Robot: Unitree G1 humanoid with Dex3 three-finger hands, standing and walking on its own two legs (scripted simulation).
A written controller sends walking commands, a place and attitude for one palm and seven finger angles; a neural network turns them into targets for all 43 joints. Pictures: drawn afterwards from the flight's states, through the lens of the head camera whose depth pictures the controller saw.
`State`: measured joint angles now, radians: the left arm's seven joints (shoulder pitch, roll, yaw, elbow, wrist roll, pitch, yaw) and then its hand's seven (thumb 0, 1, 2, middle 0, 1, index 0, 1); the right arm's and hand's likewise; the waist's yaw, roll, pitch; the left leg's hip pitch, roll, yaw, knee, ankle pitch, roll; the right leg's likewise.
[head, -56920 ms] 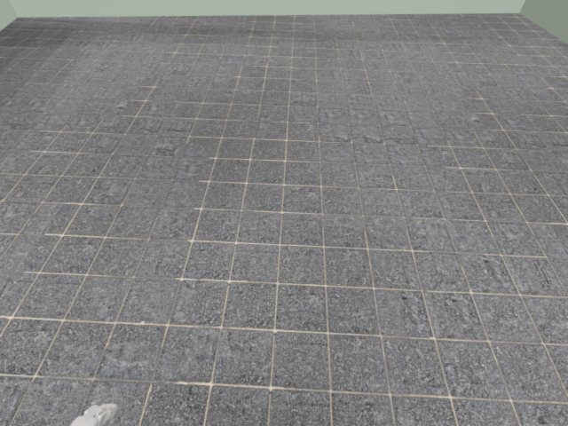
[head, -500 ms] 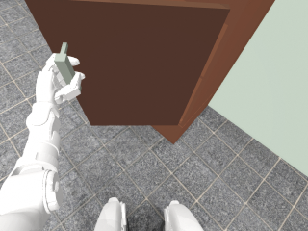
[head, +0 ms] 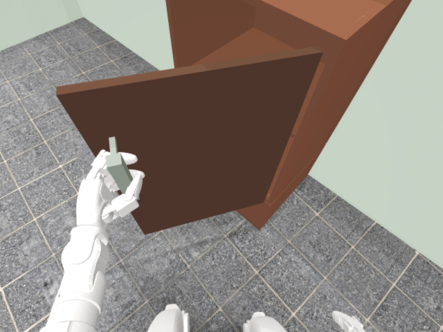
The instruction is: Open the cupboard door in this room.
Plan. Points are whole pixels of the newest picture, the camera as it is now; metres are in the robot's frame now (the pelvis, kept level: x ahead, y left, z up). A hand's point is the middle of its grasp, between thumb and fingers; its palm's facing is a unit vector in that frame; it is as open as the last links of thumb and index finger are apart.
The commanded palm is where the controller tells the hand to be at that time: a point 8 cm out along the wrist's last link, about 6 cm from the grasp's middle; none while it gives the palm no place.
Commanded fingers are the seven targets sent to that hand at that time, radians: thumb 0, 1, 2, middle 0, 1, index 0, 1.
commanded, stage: pull the door open along its arc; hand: left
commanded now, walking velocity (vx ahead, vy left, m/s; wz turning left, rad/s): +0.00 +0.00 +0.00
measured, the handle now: (123, 170) +0.41 +0.19 +0.03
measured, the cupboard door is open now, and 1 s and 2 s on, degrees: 59 85 86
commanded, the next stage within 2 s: open thumb and fingers to let go in 0.60 s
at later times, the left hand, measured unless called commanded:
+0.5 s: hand (173, 249) +0.25 +0.08 +0.03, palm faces +0.42 -0.91 -0.01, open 6.4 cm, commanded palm +0.19 +0.12 +0.03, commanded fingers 0.00 0.90 0.90 -0.40 -1.35 -0.40 -1.35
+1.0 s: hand (187, 264) +0.23 +0.06 +0.03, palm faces +0.41 -0.91 +0.01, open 8.0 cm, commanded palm +0.18 +0.10 +0.03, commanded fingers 0.00 -0.22 0.42 -0.32 -1.23 -0.32 -1.23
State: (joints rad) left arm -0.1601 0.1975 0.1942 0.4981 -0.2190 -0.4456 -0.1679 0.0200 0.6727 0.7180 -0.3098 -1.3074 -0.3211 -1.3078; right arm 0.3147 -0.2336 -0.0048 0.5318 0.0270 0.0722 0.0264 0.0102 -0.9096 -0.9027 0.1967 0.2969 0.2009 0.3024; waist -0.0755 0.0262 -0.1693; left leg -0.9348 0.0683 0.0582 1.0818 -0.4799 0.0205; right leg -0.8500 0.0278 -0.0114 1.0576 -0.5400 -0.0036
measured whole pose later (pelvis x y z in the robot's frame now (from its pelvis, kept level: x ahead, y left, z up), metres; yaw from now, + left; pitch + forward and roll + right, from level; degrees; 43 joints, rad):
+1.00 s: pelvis +0.00 -0.05 -0.01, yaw +6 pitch +16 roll +1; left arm 0.37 -0.08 -0.23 0.03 0.05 -0.40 0.44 0.01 0.36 0.66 -0.35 -1.29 -0.36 -1.29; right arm 0.20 -0.18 0.01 0.51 -0.05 -0.04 0.01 0.01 -0.91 -0.90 0.19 0.30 0.20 0.30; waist 0.00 0.04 -0.19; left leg -0.91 0.03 -0.03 1.11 -0.48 -0.04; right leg -0.81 0.00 -0.10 1.15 -0.62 -0.07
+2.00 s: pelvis -0.03 +0.00 -0.03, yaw +4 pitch +15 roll -2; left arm 0.43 0.04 -0.31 -0.13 -0.01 -0.36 0.07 -0.01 -0.50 0.30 -0.13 -0.32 -0.18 -0.34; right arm 0.25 -0.21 0.01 0.38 -0.01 -0.04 0.02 0.02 -0.91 -0.90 0.20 0.30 0.20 0.30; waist -0.02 0.05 -0.16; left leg -0.98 0.02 0.01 1.22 -0.50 0.02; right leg -0.88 -0.02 -0.06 1.22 -0.61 -0.01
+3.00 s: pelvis -0.03 -0.01 -0.04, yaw +3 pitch +16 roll -3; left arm 0.69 0.18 -0.05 -0.30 -0.21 -0.42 -0.22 -0.01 -0.50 0.30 -0.15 -0.30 -0.15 -0.30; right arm 0.22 -0.20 -0.02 0.38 0.03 -0.03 -0.05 0.02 -0.91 -0.90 0.20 0.30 0.20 0.30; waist 0.02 0.05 -0.18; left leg -1.05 0.04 -0.03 1.31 -0.54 0.00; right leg -0.93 0.01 -0.09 1.29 -0.64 -0.03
